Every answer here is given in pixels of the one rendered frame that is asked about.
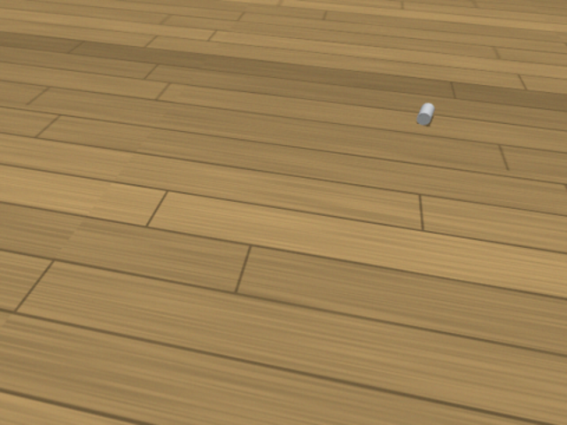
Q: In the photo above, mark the can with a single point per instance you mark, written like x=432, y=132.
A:
x=425, y=114

